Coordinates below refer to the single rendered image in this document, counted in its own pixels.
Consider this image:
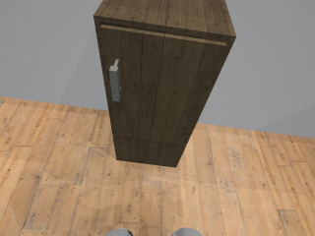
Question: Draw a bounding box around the handle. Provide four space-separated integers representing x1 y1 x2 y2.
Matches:
109 59 121 102

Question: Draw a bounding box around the cupboard door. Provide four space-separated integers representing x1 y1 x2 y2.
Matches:
100 25 227 146

